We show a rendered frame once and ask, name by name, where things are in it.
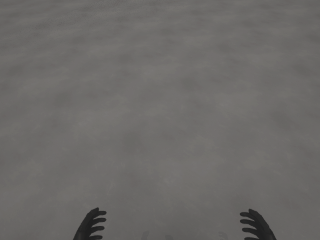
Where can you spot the right robot hand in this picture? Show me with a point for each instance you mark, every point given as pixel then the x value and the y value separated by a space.
pixel 262 231

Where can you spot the left robot hand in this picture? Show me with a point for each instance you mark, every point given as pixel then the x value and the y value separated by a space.
pixel 85 229

